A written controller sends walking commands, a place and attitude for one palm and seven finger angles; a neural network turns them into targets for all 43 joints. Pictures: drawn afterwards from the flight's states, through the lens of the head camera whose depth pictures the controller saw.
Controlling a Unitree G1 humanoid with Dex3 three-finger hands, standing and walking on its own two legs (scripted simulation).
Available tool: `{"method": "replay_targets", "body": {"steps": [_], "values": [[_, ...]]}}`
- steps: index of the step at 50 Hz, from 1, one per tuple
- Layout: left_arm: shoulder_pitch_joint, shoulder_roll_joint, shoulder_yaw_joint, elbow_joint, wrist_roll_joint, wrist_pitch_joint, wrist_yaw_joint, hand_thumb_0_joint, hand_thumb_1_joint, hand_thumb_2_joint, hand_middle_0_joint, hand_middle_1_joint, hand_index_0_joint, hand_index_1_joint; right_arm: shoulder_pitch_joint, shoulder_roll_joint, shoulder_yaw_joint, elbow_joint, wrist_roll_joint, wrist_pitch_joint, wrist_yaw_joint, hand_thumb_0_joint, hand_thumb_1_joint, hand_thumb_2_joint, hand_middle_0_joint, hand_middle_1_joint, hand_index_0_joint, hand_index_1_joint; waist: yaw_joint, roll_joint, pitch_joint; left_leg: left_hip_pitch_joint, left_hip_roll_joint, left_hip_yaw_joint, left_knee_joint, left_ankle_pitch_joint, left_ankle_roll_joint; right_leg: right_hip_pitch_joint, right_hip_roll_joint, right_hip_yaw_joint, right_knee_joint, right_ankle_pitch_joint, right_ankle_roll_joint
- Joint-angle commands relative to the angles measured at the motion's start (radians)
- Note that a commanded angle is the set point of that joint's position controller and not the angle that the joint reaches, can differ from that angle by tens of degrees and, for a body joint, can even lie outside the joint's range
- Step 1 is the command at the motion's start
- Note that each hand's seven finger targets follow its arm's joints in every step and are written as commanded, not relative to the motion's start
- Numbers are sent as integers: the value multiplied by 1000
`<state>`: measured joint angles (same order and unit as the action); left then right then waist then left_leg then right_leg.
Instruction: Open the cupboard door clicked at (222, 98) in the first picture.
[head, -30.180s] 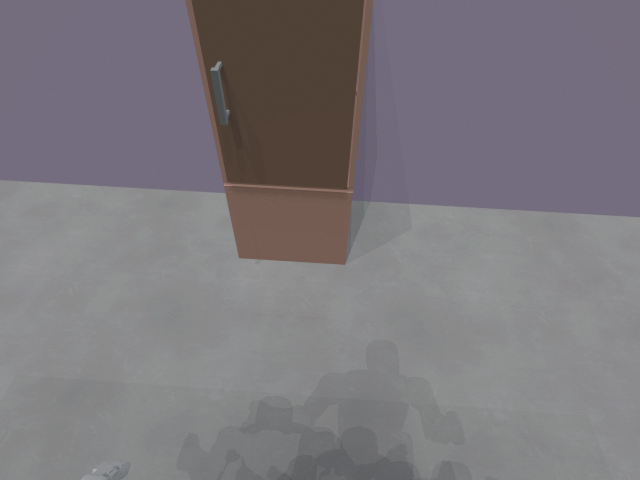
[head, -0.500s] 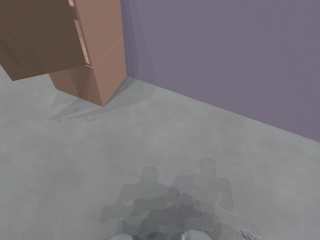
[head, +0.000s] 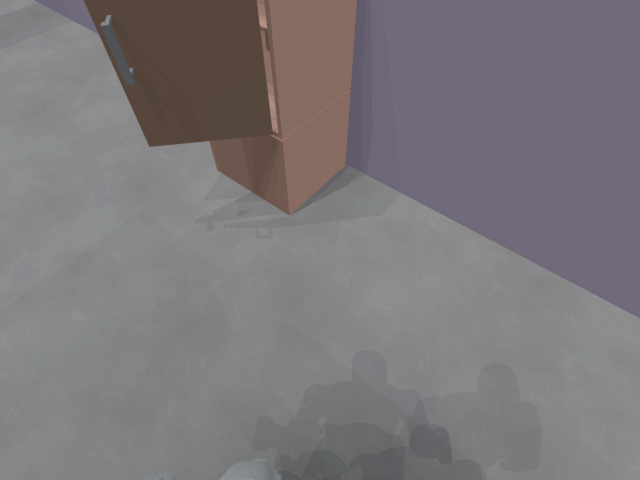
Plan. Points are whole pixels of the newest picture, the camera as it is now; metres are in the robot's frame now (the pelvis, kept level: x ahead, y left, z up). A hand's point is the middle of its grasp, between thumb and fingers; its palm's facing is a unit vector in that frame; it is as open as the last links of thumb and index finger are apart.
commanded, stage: turn to face it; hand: left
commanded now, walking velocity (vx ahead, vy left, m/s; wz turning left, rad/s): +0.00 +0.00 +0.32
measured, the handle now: (119, 51) +1.04 +0.55 -0.03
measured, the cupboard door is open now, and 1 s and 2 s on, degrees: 47 47 47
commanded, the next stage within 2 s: take the last steps up to it in 0.18 s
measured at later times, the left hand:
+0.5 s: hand out of the picture +0.03 +0.20 -0.16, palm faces +0.24 -0.93 -0.27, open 7.4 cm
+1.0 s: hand out of the picture +0.12 +0.29 -0.18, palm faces +0.30 -0.93 -0.20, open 7.4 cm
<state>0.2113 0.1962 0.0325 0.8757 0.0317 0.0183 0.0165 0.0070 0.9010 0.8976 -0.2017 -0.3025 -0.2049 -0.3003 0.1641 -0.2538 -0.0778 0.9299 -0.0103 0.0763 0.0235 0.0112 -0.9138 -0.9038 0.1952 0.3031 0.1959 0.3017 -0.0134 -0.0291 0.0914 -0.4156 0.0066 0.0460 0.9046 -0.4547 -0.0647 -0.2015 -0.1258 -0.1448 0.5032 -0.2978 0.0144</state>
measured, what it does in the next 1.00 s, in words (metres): walks ahead: left foot, then right foot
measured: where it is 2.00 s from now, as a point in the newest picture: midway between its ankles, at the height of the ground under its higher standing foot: (261, 365)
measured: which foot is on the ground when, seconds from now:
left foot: up 0.00-0.08, down 0.10-0.40, up 0.42-0.78, down 0.80-1.00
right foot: down 0.00-0.10, up 0.12-0.38, down 0.40-0.80, up 0.82-1.00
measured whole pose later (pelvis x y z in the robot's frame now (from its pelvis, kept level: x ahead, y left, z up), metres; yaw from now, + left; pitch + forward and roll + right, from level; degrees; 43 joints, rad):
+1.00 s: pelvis +0.15 +0.10 +0.00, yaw +14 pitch +0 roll +1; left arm 0.26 0.20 0.06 1.04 0.03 0.00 -0.01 0.01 0.91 0.90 -0.20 -0.30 -0.20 -0.30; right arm 0.23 -0.17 -0.03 0.99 -0.02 -0.07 -0.02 -0.01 -0.95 -0.90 0.20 0.30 0.20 0.30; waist 0.03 -0.04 0.06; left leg -0.19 -0.01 0.14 0.44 -0.26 0.04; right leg -0.50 -0.12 -0.08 1.08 -0.36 0.01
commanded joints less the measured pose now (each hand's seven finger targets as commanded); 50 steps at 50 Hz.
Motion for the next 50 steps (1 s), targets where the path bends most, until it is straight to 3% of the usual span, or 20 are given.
{"method": "replay_targets", "body": {"steps": [1, 3, 5, 7, 10, 13, 17, 18, 20, 21, 24, 27, 31, 35, 38, 39, 40, 42, 44, 50], "values": [[67, 235, 69, -21, -4, -23, 8, 0, 900, 900, -200, -300, -200, -300, -43, -28, 6, -85, 3, -46, -2, 0, -900, -900, 200, 300, 200, 300, 43, -177, -144, 75, -27, 54, -283, 62, 16, 144, -209, 114, -21, 560, -102], [38, 215, 67, -24, -21, -18, 2, 0, 900, 900, -200, -300, -200, -300, 40, -78, -1, -59, -1, -60, -8, 0, -900, -900, 200, 300, 200, 300, -12, -78, -177, 285, 14, 1, -498, 310, 44, 19, -167, 50, 122, 460, -23], [-13, 108, 32, -73, -29, -5, -1, 0, 900, 900, -200, -300, -200, -300, 142, -238, -36, -43, -12, -65, -30, 0, -900, -900, 200, 300, 200, 300, -64, 307, -212, 444, 397, -441, -531, 956, 274, -319, 12, 41, 455, -356, 75], [-59, 125, 37, -77, -19, 9, 3, 0, 900, 900, -200, -300, -200, -300, 121, -204, -19, -41, -20, -65, -44, 0, -900, -900, 200, 300, 200, 300, -49, 159, -153, 334, 367, -366, -521, 840, 305, -311, 6, 120, 556, -305, 54], [-37, 121, 40, -22, -23, 19, -2, 0, 900, 900, -200, -300, -200, -300, 29, -150, 0, -49, -18, -69, -59, 0, -900, -900, 200, 300, 200, 300, -10, 267, -126, 295, 257, -252, -503, 868, 251, -280, 24, 139, 533, -210, 51], [-27, 106, 35, -5, -25, 18, -9, 0, 900, 900, -200, -300, -200, -300, 17, -158, -1, -46, -19, -67, -59, 0, -900, -900, 200, 300, 200, 300, -4, 196, -152, 285, 228, -223, -498, 800, 230, -188, 58, 104, 393, -199, 47], [80, 98, 39, 33, -18, -1, -21, 0, 900, 900, -200, -300, -200, -300, -31, -152, -3, -43, -13, -58, -48, 0, -900, -900, 200, 300, 200, 300, 51, 167, -148, 137, 164, -211, -483, 300, 188, 37, 111, 46, 103, -74, 40], [127, 117, 49, 49, -13, -10, -22, 0, 900, 900, -200, -300, -200, -300, -45, -133, -2, -46, -8, -56, -42, 0, -900, -900, 200, 300, 200, 300, 76, 109, -128, 37, 103, -181, -414, 113, 149, 145, 93, 61, -30, -37, 33], [216, 279, 81, 50, 3, -27, -8, 0, 900, 900, -200, -300, -200, -300, -107, -45, 11, -109, -1, -56, -21, 0, -900, -900, 200, 300, 200, 300, 148, -347, -31, -287, -65, -45, 77, -189, 55, 181, -342, 658, -380, -364, -137], [189, 270, 77, 39, -5, -30, -2, 0, 900, 900, -200, -300, -200, -300, -139, -97, -1, -121, -13, -51, -10, 0, -900, -900, 200, 300, 200, 300, 125, -213, 34, -302, 2, -125, 223, -111, 59, 72, -385, 665, -426, -454, -187], [62, 175, 55, 23, -8, -59, -3, 0, 900, 900, -200, -300, -200, -300, -90, -81, -9, -68, -20, -48, 8, 0, -900, -900, 200, 300, 200, 300, 34, -176, 58, -262, 65, -127, 302, 129, 42, -25, -257, 419, -380, -268, -125], [113, 154, 53, 48, -9, -78, -6, 0, 900, 900, -200, -300, -200, -300, -75, -31, 1, -51, -13, -49, 23, 0, -900, -900, 200, 300, 200, 300, 42, -156, 3, -213, 51, -48, 162, 197, 17, 66, -194, 226, -351, -19, -92], [233, 169, 57, 121, -6, -88, -5, 0, 900, 900, -200, -300, -200, -300, -135, 8, 14, -59, -8, -67, 29, 0, -900, -900, 200, 300, 200, 300, 94, -113, -51, -209, 34, 20, -56, 177, 12, 236, -214, 168, -293, 223, -113], [234, 179, 59, 151, 1, -82, -7, 0, 900, 900, -200, -300, -200, -300, -141, 20, 30, -65, -5, -89, 30, 0, -900, -900, 200, 300, 200, 300, 93, -176, -58, -80, 19, 54, -266, 143, 36, 217, -230, 121, -220, 330, -104], [179, 159, 56, 151, -7, -75, -12, 0, 900, 900, -200, -300, -200, -300, 90, -34, 21, 13, -14, -111, 10, 0, -900, -900, 200, 300, 200, 300, -24, -93, -108, 317, -32, 110, -469, 224, 72, 25, -148, 21, 33, 397, -48], [187, 108, 44, 136, -14, -72, -20, 0, 900, 900, -200, -300, -200, -300, 242, -137, -5, 56, -22, -119, -5, 0, -900, -900, 200, 300, 200, 300, -87, 133, -207, 551, 143, -94, -471, 218, 132, -164, -59, -51, 283, 163, -3], [149, 57, 27, 92, -20, -70, -21, 0, 900, 900, -200, -300, -200, -300, 371, -216, -25, 80, -23, -120, -24, 0, -900, -900, 200, 300, 200, 300, -124, 343, -252, 640, 361, -429, -587, 271, 240, -380, 62, -44, 571, -311, 27], [41, 52, 27, 51, -13, -65, -11, 0, 900, 900, -200, -300, -200, -300, 314, -199, -13, 72, -24, -107, -38, 0, -900, -900, 200, 300, 200, 300, -98, 178, -128, 460, 413, -426, -651, 144, 309, -479, 3, 90, 776, -279, -21], [25, 54, 30, 86, -9, -52, -22, 0, 900, 900, -200, -300, -200, -300, 172, -96, 13, 43, -20, -119, -45, 0, -900, -900, 200, 300, 200, 300, -33, 204, -20, 269, 330, -299, -693, 139, 257, -453, -39, 128, 757, -125, -15], [18, 16, 24, 82, -10, -38, -38, 0, 900, 900, -200, -300, -200, -300, 183, -52, 21, 76, -20, -154, -47, 0, -900, -900, 200, 300, 200, 300, 16, 102, -44, 272, 264, -80, -704, 460, 254, -317, -13, 83, 409, 6, -4]]}}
